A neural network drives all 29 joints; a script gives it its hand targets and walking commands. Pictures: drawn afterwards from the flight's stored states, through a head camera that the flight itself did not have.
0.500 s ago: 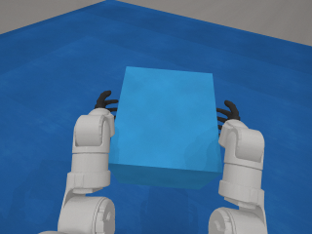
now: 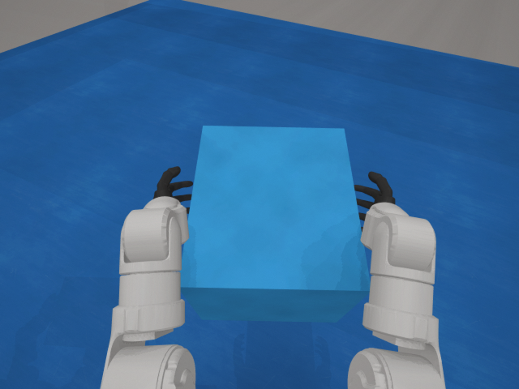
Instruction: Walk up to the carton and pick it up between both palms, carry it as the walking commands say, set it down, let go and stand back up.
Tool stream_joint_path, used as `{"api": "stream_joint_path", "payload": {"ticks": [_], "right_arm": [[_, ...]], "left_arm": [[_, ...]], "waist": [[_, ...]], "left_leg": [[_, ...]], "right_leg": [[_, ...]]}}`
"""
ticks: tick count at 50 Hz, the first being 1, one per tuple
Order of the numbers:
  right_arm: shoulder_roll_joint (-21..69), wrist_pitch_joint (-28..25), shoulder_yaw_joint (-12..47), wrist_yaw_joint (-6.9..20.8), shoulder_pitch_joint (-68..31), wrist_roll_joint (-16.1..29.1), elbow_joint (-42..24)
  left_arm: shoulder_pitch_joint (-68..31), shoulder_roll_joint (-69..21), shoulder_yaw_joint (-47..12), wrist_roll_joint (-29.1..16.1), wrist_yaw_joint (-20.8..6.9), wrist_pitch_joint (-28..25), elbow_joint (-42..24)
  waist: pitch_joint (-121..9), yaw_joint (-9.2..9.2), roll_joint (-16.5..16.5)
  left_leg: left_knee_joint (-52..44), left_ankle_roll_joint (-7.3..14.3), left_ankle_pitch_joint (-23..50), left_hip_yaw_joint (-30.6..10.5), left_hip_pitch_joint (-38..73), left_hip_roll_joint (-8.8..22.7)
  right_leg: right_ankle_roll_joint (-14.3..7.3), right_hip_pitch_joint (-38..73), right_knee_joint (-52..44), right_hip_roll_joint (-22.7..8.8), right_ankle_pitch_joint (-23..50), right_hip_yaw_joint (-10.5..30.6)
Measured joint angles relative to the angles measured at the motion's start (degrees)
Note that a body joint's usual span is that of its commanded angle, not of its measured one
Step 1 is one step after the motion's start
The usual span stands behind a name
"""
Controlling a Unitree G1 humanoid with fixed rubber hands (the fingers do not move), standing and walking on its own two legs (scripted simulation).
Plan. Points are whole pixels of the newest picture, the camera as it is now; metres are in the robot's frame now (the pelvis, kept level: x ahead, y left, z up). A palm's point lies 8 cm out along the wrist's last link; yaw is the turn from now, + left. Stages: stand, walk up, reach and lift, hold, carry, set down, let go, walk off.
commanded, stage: carry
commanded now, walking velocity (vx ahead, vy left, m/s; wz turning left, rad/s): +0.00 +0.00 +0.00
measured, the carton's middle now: (271, 226) +0.36 +0.00 +0.05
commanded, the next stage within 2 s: none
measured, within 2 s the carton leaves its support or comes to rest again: neither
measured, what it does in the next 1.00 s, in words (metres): stands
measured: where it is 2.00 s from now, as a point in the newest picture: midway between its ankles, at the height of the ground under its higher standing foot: outside the picture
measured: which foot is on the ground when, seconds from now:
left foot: down 0.00-1.00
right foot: down 0.00-1.00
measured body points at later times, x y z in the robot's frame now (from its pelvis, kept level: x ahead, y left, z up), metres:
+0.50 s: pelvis +0.02 +0.01 +0.00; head +0.00 +0.02 +0.45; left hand +0.35 +0.17 +0.11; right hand +0.35 -0.15 +0.12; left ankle +0.08 +0.12 -0.73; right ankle +0.08 -0.12 -0.73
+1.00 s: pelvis +0.03 +0.01 +0.00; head +0.01 +0.02 +0.45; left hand +0.36 +0.17 +0.11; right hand +0.36 -0.15 +0.12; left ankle +0.08 +0.12 -0.73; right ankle +0.08 -0.12 -0.73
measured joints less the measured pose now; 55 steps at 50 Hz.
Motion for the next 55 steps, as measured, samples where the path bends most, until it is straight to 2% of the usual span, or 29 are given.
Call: {"api": "stream_joint_path", "payload": {"ticks": [8,18,55], "right_arm": [[0.84,-0.98,-0.07,-0.13,1.1,-0.18,-1.46],[0.86,-1.55,-0.05,-0.14,1.66,0.26,-2.73],[0.45,-2.38,0.45,0.25,1.66,-0.35,-0.18]], "left_arm": [[0.43,0.24,-0.31,-0.5,-0.11,-0.8,-0.62],[0.53,0.01,-0.6,-0.55,0.0,-1.28,-1.56],[0.68,0.17,-0.39,0.18,-0.56,-2.17,0.75]], "waist": [[0.9,0.64,-0.2],[1.28,0.4,-0.28],[0.57,0.25,0.2]], "left_leg": [[0.38,0.34,-0.53,-0.15,-0.18,-0.34],[0.72,0.6,-1.57,0.02,0.37,-0.6],[1.47,0.45,-3.48,0.22,2.03,-0.44]], "right_leg": [[0.45,0.06,0.1,-0.37,-0.38,-0.06],[0.89,0.62,0.34,-0.69,-1.26,0.14],[1.13,2.2,1.03,-0.78,-3.05,0.31]]}}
